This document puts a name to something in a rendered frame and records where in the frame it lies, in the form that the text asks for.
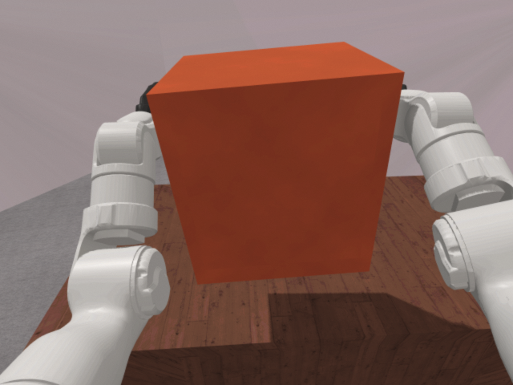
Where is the carton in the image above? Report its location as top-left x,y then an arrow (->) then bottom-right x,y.
146,42 -> 405,285

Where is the left robot forearm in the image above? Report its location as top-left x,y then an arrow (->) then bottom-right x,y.
67,111 -> 162,313

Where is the left robot hand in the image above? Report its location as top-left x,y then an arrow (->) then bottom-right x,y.
135,82 -> 158,113

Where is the pedestal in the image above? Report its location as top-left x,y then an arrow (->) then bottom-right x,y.
24,176 -> 513,385

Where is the right robot forearm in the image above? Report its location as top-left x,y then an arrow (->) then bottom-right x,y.
393,90 -> 513,213

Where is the robot right upper arm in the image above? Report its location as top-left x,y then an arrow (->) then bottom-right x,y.
432,200 -> 513,382

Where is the robot left upper arm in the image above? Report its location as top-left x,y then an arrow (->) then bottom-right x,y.
0,245 -> 170,385

